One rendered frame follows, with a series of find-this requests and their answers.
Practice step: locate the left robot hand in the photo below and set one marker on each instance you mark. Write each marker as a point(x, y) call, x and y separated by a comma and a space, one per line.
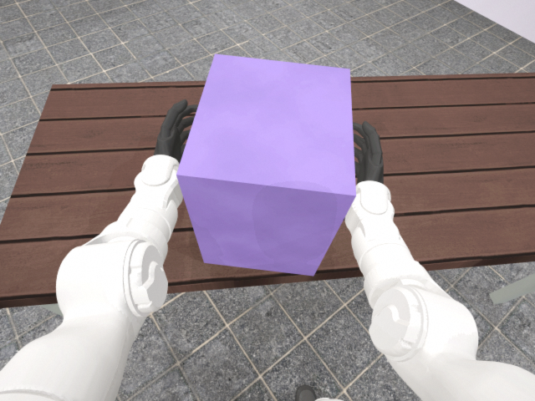
point(171, 137)

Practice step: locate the right robot forearm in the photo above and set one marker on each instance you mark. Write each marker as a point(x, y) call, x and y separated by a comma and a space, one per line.
point(382, 255)

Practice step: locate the carton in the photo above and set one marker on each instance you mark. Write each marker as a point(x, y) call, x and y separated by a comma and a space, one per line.
point(268, 173)

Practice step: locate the left robot upper arm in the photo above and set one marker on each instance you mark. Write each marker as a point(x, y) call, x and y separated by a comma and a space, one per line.
point(105, 291)

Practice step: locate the right robot upper arm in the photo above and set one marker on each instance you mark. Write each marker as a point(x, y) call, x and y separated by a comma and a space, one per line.
point(431, 342)

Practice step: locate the right robot hand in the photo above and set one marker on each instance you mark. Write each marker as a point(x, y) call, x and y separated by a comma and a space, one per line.
point(371, 165)

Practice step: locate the left robot forearm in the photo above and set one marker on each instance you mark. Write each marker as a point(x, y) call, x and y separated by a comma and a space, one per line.
point(152, 212)

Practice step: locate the table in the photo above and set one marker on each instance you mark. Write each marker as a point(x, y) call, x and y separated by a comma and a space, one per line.
point(459, 161)

